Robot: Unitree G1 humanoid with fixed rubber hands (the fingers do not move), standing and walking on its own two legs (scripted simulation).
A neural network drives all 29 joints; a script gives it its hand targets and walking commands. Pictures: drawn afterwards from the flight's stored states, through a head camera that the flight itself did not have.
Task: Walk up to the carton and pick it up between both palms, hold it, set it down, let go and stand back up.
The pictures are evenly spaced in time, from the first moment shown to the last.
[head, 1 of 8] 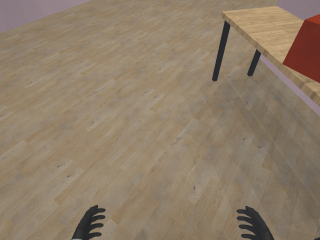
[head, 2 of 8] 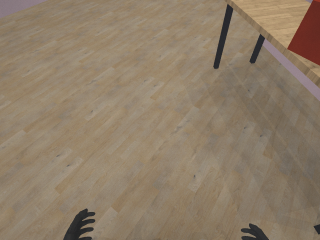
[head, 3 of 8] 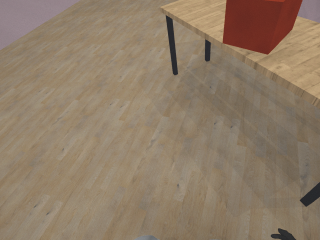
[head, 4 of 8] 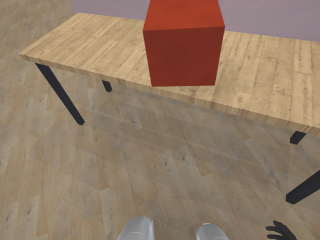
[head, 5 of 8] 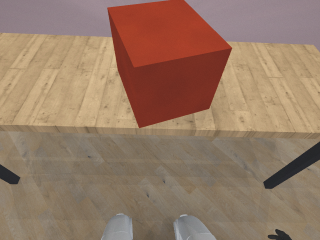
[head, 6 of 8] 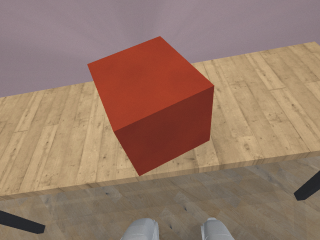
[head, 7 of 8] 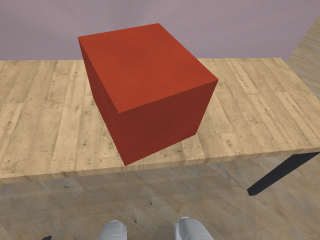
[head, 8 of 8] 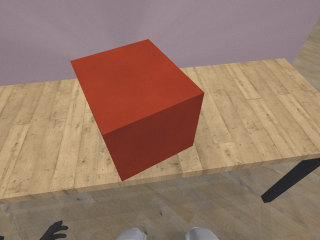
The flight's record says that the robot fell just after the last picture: no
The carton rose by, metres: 0.00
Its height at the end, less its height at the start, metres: +0.00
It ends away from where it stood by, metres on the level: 0.00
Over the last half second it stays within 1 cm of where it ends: yes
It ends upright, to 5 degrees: yes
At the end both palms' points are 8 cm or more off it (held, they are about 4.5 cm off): yes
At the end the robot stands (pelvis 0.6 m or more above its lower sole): yes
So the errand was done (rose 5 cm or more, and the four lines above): no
